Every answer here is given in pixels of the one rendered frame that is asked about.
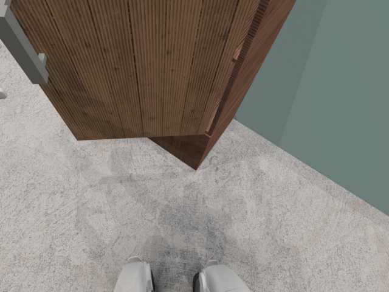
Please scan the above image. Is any right robot thigh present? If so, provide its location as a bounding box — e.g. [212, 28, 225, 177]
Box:
[199, 265, 251, 292]

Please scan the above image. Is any handle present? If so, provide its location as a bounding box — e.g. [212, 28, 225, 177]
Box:
[0, 0, 49, 84]

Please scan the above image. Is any cupboard door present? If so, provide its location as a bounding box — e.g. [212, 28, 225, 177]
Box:
[9, 0, 254, 141]

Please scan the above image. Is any right robot shin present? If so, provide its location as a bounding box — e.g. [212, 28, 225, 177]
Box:
[200, 260, 218, 292]

